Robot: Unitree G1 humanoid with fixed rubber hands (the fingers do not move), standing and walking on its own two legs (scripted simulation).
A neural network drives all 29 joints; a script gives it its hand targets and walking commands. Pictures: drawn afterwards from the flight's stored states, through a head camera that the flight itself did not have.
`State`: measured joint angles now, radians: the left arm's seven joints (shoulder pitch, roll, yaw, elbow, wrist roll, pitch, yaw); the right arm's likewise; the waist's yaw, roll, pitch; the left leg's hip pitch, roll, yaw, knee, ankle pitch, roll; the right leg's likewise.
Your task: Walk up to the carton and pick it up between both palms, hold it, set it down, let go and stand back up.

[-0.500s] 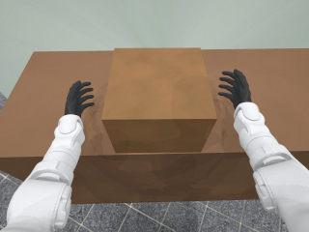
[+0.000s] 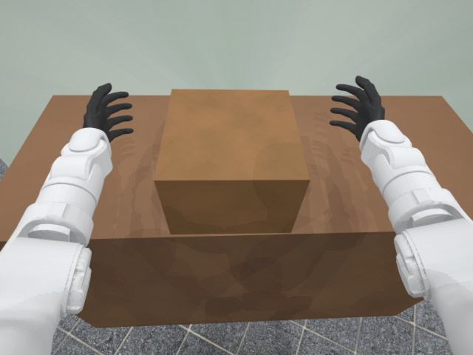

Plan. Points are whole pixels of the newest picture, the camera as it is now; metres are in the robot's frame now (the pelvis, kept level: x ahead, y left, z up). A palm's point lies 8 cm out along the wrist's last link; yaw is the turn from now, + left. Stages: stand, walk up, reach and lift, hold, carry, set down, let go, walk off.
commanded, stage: set down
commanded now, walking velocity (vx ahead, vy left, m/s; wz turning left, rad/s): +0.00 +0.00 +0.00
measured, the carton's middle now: (231, 160) +0.49 +0.04 +0.04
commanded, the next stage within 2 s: none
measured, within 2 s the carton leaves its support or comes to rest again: neither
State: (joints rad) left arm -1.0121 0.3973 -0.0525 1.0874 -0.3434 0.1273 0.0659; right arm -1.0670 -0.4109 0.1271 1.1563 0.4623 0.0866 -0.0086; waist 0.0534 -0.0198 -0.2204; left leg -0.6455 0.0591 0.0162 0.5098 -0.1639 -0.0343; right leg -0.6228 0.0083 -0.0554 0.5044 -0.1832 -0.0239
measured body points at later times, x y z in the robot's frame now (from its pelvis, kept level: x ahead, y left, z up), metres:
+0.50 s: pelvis +0.02 +0.00 +0.02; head +0.05 +0.01 +0.47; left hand +0.40 +0.26 +0.14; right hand +0.43 -0.21 +0.13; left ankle +0.03 +0.14 -0.73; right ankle +0.02 -0.11 -0.73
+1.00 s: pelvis +0.03 +0.01 +0.02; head +0.03 +0.02 +0.47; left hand +0.33 +0.26 +0.10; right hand +0.35 -0.21 +0.09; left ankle +0.03 +0.14 -0.73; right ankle +0.02 -0.11 -0.73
